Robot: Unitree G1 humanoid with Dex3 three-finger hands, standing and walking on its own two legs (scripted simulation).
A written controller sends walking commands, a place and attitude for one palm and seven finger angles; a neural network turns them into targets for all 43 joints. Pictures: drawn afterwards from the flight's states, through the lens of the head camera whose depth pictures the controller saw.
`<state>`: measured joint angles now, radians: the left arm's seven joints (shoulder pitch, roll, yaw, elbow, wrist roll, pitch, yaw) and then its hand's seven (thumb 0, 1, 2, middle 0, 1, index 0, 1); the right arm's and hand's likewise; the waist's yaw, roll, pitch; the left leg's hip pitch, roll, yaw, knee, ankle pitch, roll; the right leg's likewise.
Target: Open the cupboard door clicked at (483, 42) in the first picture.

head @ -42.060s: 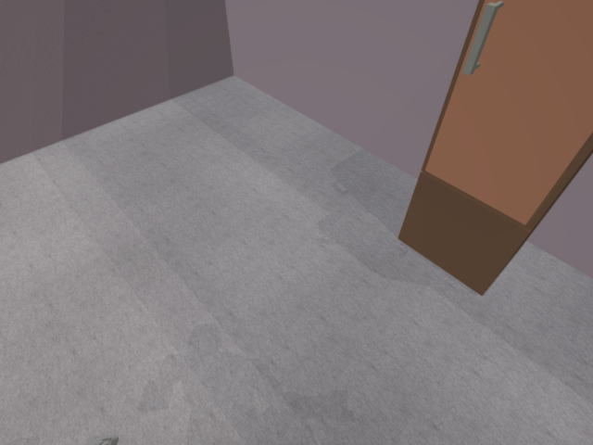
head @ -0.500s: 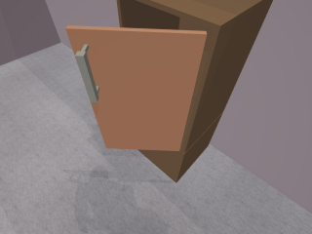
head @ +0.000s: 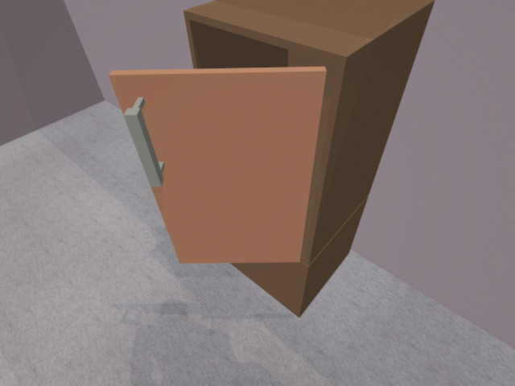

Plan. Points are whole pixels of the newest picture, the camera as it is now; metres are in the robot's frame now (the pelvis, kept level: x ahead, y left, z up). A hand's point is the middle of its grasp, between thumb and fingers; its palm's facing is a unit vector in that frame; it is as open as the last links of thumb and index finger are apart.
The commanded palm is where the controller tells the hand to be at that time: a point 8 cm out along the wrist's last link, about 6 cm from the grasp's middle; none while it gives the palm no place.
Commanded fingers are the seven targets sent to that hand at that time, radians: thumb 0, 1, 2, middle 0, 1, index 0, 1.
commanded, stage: come to a stop and stand still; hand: left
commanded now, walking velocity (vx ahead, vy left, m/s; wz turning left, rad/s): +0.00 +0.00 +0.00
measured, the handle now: (148, 144) +0.50 +0.24 +0.13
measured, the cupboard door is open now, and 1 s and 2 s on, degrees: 41 41 41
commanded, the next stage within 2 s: look again from close up in 0.14 s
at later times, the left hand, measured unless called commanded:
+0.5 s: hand out of the picture +0.01 +0.16 -0.17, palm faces +0.02 -0.98 -0.19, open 7.3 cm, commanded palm none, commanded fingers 0.00 0.90 0.90 -0.20 -0.30 -0.20 -0.30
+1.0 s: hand out of the picture +0.01 +0.15 -0.17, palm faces +0.03 -0.98 -0.18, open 7.3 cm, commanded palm none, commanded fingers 0.00 0.90 0.90 -0.20 -0.30 -0.20 -0.30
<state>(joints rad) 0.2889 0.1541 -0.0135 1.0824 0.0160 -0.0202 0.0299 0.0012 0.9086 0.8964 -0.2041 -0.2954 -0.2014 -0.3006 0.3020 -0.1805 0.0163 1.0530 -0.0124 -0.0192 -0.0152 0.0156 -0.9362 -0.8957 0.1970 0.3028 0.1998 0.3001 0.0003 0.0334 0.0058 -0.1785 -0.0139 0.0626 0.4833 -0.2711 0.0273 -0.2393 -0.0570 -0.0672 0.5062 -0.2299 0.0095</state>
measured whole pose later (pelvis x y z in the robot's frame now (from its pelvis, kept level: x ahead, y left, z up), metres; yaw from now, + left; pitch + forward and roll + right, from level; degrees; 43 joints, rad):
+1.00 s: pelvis +0.01 -0.02 +0.01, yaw +0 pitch -2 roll +0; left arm 0.28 0.14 0.00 1.13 0.02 -0.02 0.03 0.00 0.91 0.90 -0.20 -0.30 -0.20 -0.30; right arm 0.28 -0.13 0.02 1.15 -0.01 -0.02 -0.03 0.01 -0.92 -0.90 0.20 0.30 0.20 0.30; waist 0.01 0.00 0.04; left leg -0.13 0.01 0.05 0.40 -0.24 0.00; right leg -0.19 -0.03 -0.08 0.43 -0.21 -0.01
